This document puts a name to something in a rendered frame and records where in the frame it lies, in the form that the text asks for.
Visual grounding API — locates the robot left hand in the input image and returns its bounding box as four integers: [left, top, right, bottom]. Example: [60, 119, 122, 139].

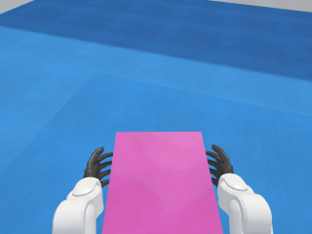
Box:
[83, 146, 113, 188]

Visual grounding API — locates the right robot forearm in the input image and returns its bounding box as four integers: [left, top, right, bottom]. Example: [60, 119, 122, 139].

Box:
[217, 174, 273, 234]

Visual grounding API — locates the left robot forearm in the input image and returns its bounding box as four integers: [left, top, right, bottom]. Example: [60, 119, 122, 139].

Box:
[52, 176, 104, 234]

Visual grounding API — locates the robot right hand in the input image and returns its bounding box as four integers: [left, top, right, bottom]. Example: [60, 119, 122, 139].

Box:
[205, 144, 234, 187]

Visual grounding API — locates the carton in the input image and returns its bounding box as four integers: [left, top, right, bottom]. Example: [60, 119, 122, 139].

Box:
[101, 132, 223, 234]

